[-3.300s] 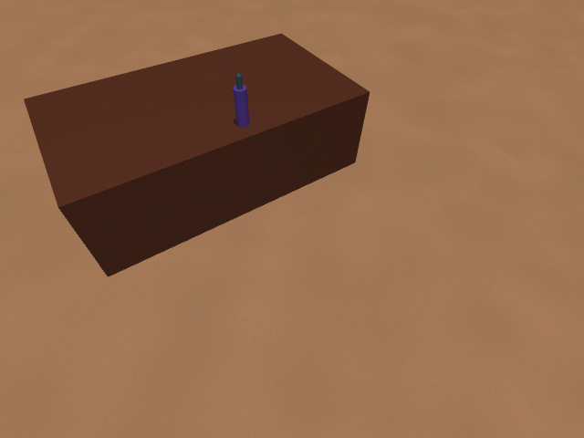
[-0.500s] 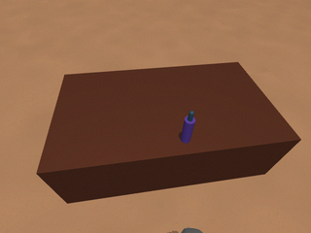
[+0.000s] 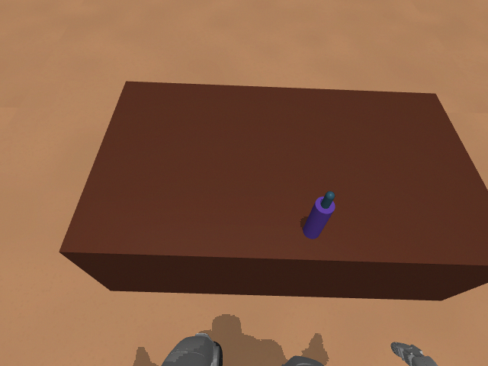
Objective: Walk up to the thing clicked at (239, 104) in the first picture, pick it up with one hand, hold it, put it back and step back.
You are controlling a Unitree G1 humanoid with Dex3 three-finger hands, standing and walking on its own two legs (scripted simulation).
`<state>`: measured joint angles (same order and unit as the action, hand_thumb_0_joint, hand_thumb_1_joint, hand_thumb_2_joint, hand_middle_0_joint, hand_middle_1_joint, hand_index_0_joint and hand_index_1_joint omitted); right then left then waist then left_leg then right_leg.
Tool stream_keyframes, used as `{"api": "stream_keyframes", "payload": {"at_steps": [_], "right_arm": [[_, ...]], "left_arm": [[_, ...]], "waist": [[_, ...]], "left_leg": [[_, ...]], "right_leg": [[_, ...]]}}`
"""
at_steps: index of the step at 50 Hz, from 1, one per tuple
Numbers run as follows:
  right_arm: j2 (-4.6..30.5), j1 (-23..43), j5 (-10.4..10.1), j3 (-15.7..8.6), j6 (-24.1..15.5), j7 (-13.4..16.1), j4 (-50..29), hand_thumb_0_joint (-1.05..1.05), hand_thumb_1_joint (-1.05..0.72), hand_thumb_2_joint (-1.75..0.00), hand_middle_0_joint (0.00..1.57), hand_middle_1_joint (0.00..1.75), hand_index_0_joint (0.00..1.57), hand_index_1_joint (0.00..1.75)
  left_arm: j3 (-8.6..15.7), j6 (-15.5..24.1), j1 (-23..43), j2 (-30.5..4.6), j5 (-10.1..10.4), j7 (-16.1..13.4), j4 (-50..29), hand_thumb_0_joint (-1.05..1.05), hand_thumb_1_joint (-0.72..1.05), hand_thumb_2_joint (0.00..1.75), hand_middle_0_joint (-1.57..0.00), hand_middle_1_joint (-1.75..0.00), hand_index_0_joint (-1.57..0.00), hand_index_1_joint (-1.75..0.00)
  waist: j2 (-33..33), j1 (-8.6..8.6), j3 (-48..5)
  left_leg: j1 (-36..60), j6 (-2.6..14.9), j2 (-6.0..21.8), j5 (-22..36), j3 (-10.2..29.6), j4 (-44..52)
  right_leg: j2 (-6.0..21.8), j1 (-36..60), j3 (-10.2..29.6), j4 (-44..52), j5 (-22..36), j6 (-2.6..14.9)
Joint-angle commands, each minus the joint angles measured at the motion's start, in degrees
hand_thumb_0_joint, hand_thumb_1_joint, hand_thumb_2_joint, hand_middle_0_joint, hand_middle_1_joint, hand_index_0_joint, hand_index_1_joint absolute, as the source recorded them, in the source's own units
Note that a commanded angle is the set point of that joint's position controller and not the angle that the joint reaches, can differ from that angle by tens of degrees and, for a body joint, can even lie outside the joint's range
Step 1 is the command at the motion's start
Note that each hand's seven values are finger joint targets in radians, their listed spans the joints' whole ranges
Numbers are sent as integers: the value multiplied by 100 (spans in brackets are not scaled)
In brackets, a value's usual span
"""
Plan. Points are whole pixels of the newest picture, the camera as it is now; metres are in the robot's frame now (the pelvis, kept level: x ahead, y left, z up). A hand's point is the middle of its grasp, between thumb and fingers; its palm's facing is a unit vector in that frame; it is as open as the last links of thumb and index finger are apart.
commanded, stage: walk up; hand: right
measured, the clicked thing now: (320, 214) +0.48 -0.20 -0.23
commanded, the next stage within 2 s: stand in 1.96 s
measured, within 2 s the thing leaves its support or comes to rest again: neither
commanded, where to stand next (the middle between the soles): +0.09 +0.03 m, yaw -2 degrees
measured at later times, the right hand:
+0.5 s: hand out of the picture +0.08 -0.25 -0.15, palm faces -0.03 +0.94 -0.33, open 7.4 cm
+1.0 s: hand out of the picture +0.07 -0.22 -0.13, palm faces +0.01 +0.93 -0.37, open 7.4 cm
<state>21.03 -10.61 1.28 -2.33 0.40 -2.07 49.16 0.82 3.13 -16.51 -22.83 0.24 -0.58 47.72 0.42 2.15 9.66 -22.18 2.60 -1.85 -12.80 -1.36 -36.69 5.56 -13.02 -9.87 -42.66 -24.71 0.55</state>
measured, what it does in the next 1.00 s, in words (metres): steps on the spot: right foot, then left foot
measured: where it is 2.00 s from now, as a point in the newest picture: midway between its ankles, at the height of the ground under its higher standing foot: outside the picture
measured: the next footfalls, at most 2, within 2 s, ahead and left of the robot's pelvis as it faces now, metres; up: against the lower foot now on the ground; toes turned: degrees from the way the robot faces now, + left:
right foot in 0.26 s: +0.06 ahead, -0.10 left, +0.00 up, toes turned -3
left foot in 0.54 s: +0.05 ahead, +0.17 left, +0.00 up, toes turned -3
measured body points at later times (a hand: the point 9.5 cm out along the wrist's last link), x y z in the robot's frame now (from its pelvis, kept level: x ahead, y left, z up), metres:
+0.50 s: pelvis -0.01 +0.02 +0.01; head +0.02 +0.00 +0.45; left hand +0.03 +0.36 -0.09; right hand +0.08 -0.30 -0.13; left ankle +0.01 +0.17 -0.70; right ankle +0.01 -0.13 -0.72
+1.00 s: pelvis +0.01 +0.05 +0.01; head +0.02 +0.06 +0.46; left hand +0.11 +0.35 -0.12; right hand +0.07 -0.27 -0.11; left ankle +0.01 +0.18 -0.72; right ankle +0.02 -0.10 -0.72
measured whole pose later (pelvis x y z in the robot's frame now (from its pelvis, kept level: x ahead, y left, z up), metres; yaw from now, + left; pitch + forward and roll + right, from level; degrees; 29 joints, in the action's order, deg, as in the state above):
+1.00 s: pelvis +0.01 +0.05 +0.01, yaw -2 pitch -2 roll +0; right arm 20.9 -9.1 0.2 -0.4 -1.9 -0.5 60.5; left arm 0.4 0.8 -7.7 -21.5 -0.3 1.2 58.6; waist 1.0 0.1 2.9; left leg -12.4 -0.8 1.1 -18.6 1.0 -33.4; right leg 2.2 -13.9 -0.1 -32.3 -16.0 -1.7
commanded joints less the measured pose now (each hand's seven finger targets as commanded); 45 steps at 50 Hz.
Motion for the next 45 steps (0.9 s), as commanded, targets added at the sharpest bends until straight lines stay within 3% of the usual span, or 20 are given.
{"api": "stream_keyframes", "payload": {"at_steps": [1, 5, 9, 13, 14, 15, 16, 17, 20, 24, 27, 29, 30, 31, 33, 36, 38, 40, 42, 45], "right_arm": [[1691, -536, -121, -513, -185, 216, -390, 0, -90, -90, 20, 30, 20, 30], [1482, 256, -31, -408, -38, 230, -552, 0, -90, -90, 20, 30, 20, 30], [1566, 165, 80, -461, 65, 126, -564, 0, -90, -90, 20, 30, 20, 30], [1311, 627, 7, -395, 200, 47, -646, 0, -90, -90, 20, 30, 20, 30], [1032, 621, -19, -315, 214, 38, -657, 0, -90, -90, 20, 30, 20, 30], [829, 740, -14, -257, 210, 37, -720, 0, -90, -90, 20, 30, 20, 30], [1291, 832, 54, -410, 255, 86, -651, 0, -90, -90, 20, 30, 20, 30], [1435, 510, 51, -469, 246, 81, -490, 0, -90, -90, 20, 30, 20, 30], [1176, 280, -39, -432, 171, 26, -175, 0, -90, -90, 20, 30, 20, 30], [1088, 381, -79, -315, 10, 12, -46, 0, -90, -90, 20, 30, 20, 30], [1190, -185, -26, -384, -175, 137, 351, 0, -90, -90, 20, 30, 20, 30], [1865, -145, 61, -469, -300, 233, 284, 0, -90, -90, 20, 30, 20, 30], [2259, -53, -38, -572, -285, 216, 302, 0, -90, -90, 20, 30, 20, 30], [2167, 177, -32, -554, -275, 216, 291, 0, -90, -90, 20, 30, 20, 30], [1609, 423, 15, -334, -295, 219, 240, 0, -90, -90, 20, 30, 20, 30], [1475, 631, -65, -240, -280, 194, 324, 0, -90, -90, 20, 30, 20, 30], [1126, 416, -159, -119, -250, 225, 307, 0, -90, -90, 20, 30, 20, 30], [1091, 221, -145, -139, -218, 264, 457, 0, -90, -90, 20, 30, 20, 30], [1154, -68, -103, -178, -264, 268, 726, 0, -90, -90, 20, 30, 20, 30], [1517, 240, -83, -203, -374, 261, 754, 0, -90, -90, 20, 30, 20, 30]], "left_arm": [[342, -46, -596, -1001, 100, -229, -271, 0, 90, 90, -20, -30, -20, -30], [374, -128, -428, -1154, 33, -170, -16, 0, 90, 90, -20, -30, -20, -30], [378, -62, -528, -1112, -3, -256, 159, 0, 90, 90, -20, -30, -20, -30], [442, 73, -783, -1146, -134, -330, 428, 0, 90, 90, -20, -30, -20, -30], [537, 122, -764, -1429, -215, -342, 382, 0, 90, 90, -20, -30, -20, -30], [632, 150, -373, -1929, -302, -341, 210, 0, 90, 90, -20, -30, -20, -30], [689, 117, 147, -2263, -314, -344, 84, 0, 90, 90, -20, -30, -20, -30], [676, 123, 421, -2053, -268, -325, -16, 0, 90, 90, -20, -30, -20, -30], [502, 187, 395, -1450, -221, -284, 66, 0, 90, 90, -20, -30, -20, -30], [498, 92, 404, -1550, -283, -119, 57, 0, 90, 90, -20, -30, -20, -30], [384, -87, 506, -1304, -167, -25, 38, 0, 90, 90, -20, -30, -20, -30], [235, -179, 301, -757, -60, -4, 3, 0, 90, 90, -20, -30, -20, -30], [398, -197, 533, -1316, -115, -70, 154, 0, 90, 90, -20, -30, -20, -30], [426, -183, 563, -1481, -116, -49, 220, 0, 90, 90, -20, -30, -20, -30], [400, -133, 373, -1222, -39, -2, 384, 0, 90, 90, -20, -30, -20, -30], [388, -50, 14, -1035, -59, -9, 633, 0, 90, 90, -20, -30, -20, -30], [466, -37, 88, -1342, -139, -59, 655, 0, 90, 90, -20, -30, -20, -30], [463, -49, 702, -1689, -123, -18, 580, 0, 90, 90, -20, -30, -20, -30], [376, -129, 1226, -1456, -129, 42, 452, 0, 90, 90, -20, -30, -20, -30], [273, -160, 1154, -1074, -50, 68, 602, 0, 90, 90, -20, -30, -20, -30]], "waist": [[-1245, -300, -2006], [-901, -126, -1156], [-1073, -303, -1199], [-555, 47, -1236], [244, 116, -1112], [1303, 77, -694], [1112, 39, -377], [792, -158, -234], [594, -229, -523], [1217, -72, -945], [778, -348, -1287], [-847, -261, -1275], [-777, -404, -1073], [-626, -292, -734], [-862, -118, -641], [-1023, 113, -844], [-253, 67, -1103], [388, -230, -994], [486, -463, -813], [-218, -199, -752]], "left_leg": [[2236, 1850, 2303, 3359, 2830, 997], [518, 1096, 1258, 1014, 1334, 1282], [882, 1129, 1286, 629, 1525, 1195], [-113, 754, 1132, -353, 1258, 506], [-618, 382, 746, -694, 928, -225], [-1269, -26, 10, -1544, 360, -1166], [-897, -116, 283, -1891, 804, -2122], [-695, -153, 497, -1690, 917, -2191], [-456, -182, 223, -1197, 697, -1857], [243, -268, 161, -1462, 82, -163], [1603, -275, 58, -313, 26, 1226], [2069, 517, 1913, -798, 3010, 1932], [1147, 1192, 2345, -1459, 3394, 1979], [649, 1275, 2255, -1505, 3146, 1939], [702, 765, 1509, -322, 1851, 1565], [275, 307, 1050, 858, 1066, 790], [117, -27, 730, 644, 733, 191], [309, -141, 194, -1279, 100, -254], [1108, -96, 295, -1252, 240, 438], [849, 334, 1335, -105, 1777, 1626]], "right_leg": [[-228, -1148, 867, -2143, -1315, 37], [-109, -830, 939, -1363, -628, 139], [-326, -874, 621, -330, -285, -26], [-413, 419, 754, 1290, 970, 85], [327, 425, 2007, 1978, 251, 349], [1670, -44, 3926, 2853, -354, 960], [2283, -988, 4343, 2946, -368, 1576], [2173, -1082, 3991, 2676, 41, 1634], [1034, -439, 2197, 2123, 1657, 1003], [613, -89, 1762, 1776, 960, 804], [309, -596, 1249, 651, 1164, 494], [-484, -2016, 799, -554, -249, -14], [-200, -1569, 1187, -798, -934, 35], [-101, -1326, 1252, -885, -823, 69], [-129, -1020, 1235, -232, -457, 123], [-375, 317, 802, 1481, 1087, 131], [211, 768, 1804, 1828, 1855, 376], [1116, 44, 2725, 2259, 805, 1044], [851, -707, 2242, 2103, 425, 810], [-226, -497, 1121, 979, 1144, 111]]}}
